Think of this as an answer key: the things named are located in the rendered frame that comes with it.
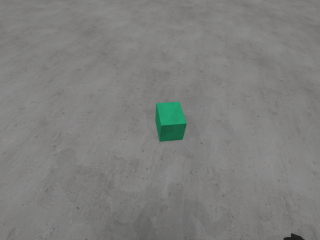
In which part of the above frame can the carton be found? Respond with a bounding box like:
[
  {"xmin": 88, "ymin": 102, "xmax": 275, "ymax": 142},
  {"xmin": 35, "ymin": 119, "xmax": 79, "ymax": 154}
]
[{"xmin": 155, "ymin": 102, "xmax": 187, "ymax": 142}]

